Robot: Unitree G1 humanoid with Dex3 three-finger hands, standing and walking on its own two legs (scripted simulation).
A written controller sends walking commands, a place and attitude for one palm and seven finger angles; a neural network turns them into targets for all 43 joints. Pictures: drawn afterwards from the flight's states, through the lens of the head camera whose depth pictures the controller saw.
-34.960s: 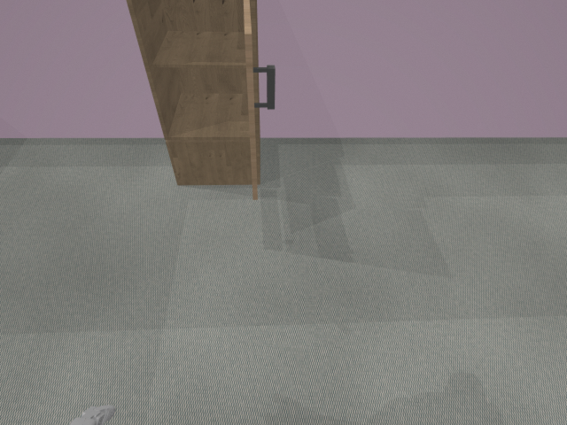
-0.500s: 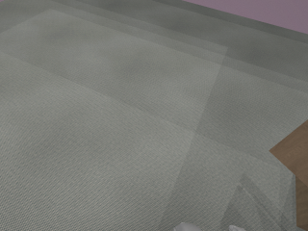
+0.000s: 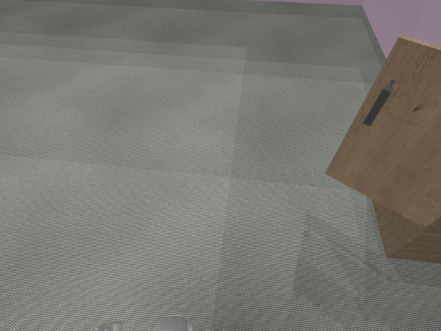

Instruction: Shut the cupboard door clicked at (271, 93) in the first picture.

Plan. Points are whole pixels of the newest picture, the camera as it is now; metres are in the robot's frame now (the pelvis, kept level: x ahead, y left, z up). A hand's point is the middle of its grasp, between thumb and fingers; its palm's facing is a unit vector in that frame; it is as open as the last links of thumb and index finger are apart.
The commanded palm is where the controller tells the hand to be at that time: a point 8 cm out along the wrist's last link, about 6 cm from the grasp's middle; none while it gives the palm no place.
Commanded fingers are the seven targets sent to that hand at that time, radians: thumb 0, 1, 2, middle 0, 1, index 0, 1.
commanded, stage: turn to face it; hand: left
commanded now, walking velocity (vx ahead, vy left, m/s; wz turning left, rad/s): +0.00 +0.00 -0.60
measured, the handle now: (379, 103) +0.72 -0.42 -0.04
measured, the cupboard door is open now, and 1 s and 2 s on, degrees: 59 59 59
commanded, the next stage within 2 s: take the last steps up to it in 0.88 s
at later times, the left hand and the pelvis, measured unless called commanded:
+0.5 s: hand (133, 316) +0.16 +0.20 -0.16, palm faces -0.30 -0.92 -0.24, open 7.4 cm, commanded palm none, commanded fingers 0.00 0.90 0.90 -0.20 -0.30 -0.20 -0.30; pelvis +0.01 +0.02 +0.00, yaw -19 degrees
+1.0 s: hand (173, 319) +0.16 +0.12 -0.17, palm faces -0.43 -0.88 -0.19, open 7.4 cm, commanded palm none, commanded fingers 0.00 0.90 0.90 -0.20 -0.30 -0.20 -0.30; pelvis +0.03 -0.02 +0.00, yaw -28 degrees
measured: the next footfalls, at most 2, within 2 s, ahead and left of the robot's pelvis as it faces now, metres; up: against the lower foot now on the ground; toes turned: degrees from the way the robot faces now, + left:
left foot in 0.14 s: +0.06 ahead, +0.14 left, +0.00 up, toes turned -4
right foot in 0.56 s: -0.01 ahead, -0.11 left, +0.00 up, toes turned -25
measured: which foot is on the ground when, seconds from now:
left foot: up 0.00-0.12, down 0.14-0.58, up 0.60-1.00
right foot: down 0.00-0.14, up 0.16-0.54, down 0.56-1.00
